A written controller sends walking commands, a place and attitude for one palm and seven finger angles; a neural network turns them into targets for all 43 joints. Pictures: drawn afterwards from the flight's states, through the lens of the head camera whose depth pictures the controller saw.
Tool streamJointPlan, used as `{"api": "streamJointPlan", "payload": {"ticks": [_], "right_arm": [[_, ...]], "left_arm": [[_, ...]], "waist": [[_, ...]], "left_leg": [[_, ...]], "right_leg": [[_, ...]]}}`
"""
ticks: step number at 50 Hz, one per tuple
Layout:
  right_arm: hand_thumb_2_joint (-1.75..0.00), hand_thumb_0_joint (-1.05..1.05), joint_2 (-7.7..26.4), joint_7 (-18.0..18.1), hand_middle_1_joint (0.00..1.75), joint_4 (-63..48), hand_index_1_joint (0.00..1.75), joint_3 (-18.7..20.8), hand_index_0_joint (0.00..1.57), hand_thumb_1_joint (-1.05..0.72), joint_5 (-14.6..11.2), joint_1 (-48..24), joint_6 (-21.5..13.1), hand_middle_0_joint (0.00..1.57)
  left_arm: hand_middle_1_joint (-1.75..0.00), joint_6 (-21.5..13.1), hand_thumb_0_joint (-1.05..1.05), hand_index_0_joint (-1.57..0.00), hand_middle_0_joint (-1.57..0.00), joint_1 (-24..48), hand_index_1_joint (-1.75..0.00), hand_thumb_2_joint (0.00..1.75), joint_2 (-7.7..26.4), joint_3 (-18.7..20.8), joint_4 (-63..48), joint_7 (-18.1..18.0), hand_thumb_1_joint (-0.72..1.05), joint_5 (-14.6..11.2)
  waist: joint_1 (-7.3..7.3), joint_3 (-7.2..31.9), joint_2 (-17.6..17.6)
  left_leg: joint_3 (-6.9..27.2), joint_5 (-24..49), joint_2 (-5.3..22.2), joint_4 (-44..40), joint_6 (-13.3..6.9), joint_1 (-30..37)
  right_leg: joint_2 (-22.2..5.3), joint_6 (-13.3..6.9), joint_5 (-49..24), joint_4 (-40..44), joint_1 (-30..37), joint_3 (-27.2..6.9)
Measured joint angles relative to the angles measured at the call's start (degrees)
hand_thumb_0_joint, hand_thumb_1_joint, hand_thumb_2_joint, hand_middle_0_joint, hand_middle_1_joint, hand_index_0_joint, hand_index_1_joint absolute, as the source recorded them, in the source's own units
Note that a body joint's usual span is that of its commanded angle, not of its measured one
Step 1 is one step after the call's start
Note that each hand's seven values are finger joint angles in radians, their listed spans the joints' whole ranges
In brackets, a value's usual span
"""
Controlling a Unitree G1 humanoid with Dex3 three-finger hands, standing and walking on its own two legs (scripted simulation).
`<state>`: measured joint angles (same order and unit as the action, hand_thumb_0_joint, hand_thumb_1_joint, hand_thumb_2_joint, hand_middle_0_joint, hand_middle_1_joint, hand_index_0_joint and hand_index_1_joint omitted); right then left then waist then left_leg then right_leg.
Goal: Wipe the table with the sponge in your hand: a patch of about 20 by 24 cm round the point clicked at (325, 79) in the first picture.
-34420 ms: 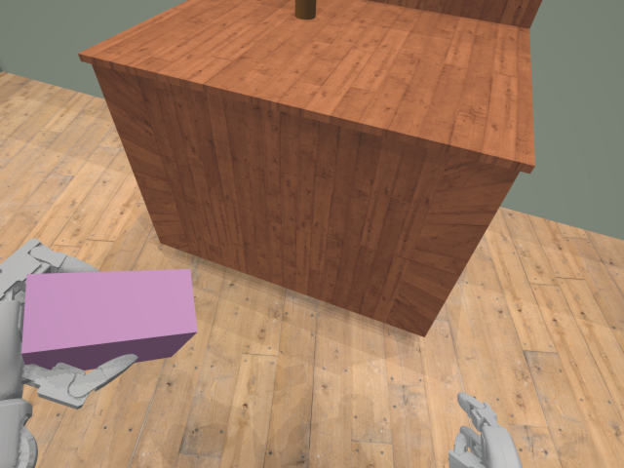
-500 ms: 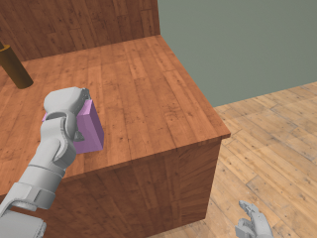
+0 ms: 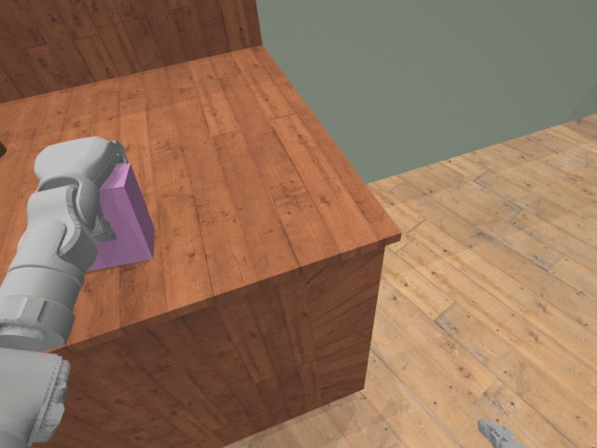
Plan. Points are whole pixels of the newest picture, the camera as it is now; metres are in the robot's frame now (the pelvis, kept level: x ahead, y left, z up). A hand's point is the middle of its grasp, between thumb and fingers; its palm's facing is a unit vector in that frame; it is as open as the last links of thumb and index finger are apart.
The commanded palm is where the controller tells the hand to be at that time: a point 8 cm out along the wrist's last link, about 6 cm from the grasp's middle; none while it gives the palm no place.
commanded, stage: wipe forward along the third lane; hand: left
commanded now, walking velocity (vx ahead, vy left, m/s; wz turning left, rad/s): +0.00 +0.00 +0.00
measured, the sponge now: (107, 231) +0.38 +0.31 +0.10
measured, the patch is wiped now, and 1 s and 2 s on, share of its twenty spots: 0.80 0.95 0.95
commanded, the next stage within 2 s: wipe back along the third lane in 0.66 s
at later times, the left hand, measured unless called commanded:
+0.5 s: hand (95, 174) +0.44 +0.32 +0.16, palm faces -0.11 +0.02 -0.99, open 10.5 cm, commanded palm +0.44 +0.33 +0.19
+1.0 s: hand (91, 165) +0.47 +0.35 +0.16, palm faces -0.04 -0.01 -1.00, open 10.5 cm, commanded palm +0.44 +0.34 +0.19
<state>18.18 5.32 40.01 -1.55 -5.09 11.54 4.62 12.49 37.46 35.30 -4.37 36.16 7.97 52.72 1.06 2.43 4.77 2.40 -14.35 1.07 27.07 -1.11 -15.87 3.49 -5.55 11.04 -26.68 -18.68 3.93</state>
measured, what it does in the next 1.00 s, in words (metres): shifts its weight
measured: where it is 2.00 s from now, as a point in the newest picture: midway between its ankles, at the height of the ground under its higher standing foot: outside the picture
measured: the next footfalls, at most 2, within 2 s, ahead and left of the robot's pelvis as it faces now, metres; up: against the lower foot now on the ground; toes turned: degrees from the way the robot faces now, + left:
none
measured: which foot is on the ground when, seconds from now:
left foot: down 0.00-1.00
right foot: down 0.00-1.00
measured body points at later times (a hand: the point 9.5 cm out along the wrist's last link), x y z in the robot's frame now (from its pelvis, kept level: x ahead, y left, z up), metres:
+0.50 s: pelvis +0.00 +0.01 +0.00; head +0.04 -0.03 +0.45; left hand +0.44 +0.32 +0.22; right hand +0.10 -0.26 -0.14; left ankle +0.00 +0.15 -0.74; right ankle +0.03 -0.05 -0.74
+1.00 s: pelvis +0.04 +0.05 +0.00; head +0.06 +0.02 +0.45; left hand +0.46 +0.34 +0.21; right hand +0.11 -0.22 -0.13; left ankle +0.00 +0.16 -0.74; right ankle +0.03 -0.05 -0.74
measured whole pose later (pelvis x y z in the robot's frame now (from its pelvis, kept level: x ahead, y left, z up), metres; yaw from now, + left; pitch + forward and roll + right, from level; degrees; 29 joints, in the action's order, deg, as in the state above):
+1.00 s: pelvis +0.04 +0.05 +0.00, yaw -2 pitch +8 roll -1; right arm 18.0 4.2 41.1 0.0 -5.4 16.8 8.4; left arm 5.6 42.4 36.4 -2.6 45.2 3.5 53.6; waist 0.3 5.6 5.0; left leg 0.1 -15.5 -0.7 24.8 -1.7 -16.9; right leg 1.9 -1.5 10.6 -22.1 -19.0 0.9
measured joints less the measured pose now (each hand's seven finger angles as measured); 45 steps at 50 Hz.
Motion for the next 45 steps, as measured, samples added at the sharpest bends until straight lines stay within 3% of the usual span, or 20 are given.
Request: {"api": "streamJointPlan", "payload": {"ticks": [16,29,36,40,45], "right_arm": [[-0.9,0.0,-0.3,0.0,0.3,0.7,0.3,0.3,0.2,-0.91,-0.3,2.1,0.8,0.2],[-0.9,0.0,0.1,0.2,0.3,0.9,0.3,0.3,0.2,-0.9,-0.3,3.3,0.6,0.2],[-0.9,0.0,0.2,0.5,0.3,1.3,0.3,0.4,0.21,-0.9,0.0,4.5,0.7,0.2],[-0.9,0.0,0.3,0.3,0.3,1.2,0.3,0.9,0.2,-0.9,0.2,5.5,1.4,0.2],[-0.9,0.0,0.3,-0.4,0.3,1.1,0.3,1.6,0.2,-0.91,0.3,6.4,2.8,0.2]], "left_arm": [[-1.3,-6.0,0.02,-0.75,-0.69,5.9,-1.26,1.06,1.8,1.7,10.7,-1.6,-0.58,0.9],[-1.3,-6.6,0.02,-0.75,-0.69,13.6,-1.26,1.06,4.2,0.6,18.8,-1.1,-0.58,3.4],[-1.3,-8.5,0.02,-0.76,-0.69,15.5,-1.26,1.06,6.0,2.2,21.4,-0.5,-0.58,3.6],[-1.3,-9.1,0.02,-0.76,-0.69,15.1,-1.26,1.06,6.1,2.6,20.9,-0.8,-0.58,3.9],[-1.3,-9.0,0.02,-0.76,-0.69,10.5,-1.26,1.06,4.1,2.4,15.8,-1.8,-0.58,3.2]], "waist": [[-1.03,1.2,0.1],[-2.76,1.0,-0.6],[-3.58,1.2,-0.7],[-3.49,1.6,-0.7],[-2.25,2.5,-0.2]], "left_leg": [[0.1,-0.5,0.0,1.2,-0.4,-3.2],[-0.1,0.1,-0.2,0.4,0.0,-5.1],[-0.7,-0.2,-0.3,0.0,0.3,-5.5],[-1.1,-0.3,-0.4,-0.4,0.6,-5.3],[-1.9,-0.7,-0.9,-1.4,0.3,-3.6]], "right_leg": [[0.1,0.2,0.0,-0.5,-2.9,-0.1],[-0.1,0.9,-1.0,1.2,-4.4,-0.4],[-0.1,1.6,-1.1,2.2,-4.7,-1.1],[-0.3,2.1,-1.1,2.9,-4.5,-1.6],[-0.7,3.0,-1.0,4.0,-2.9,-2.6]]}}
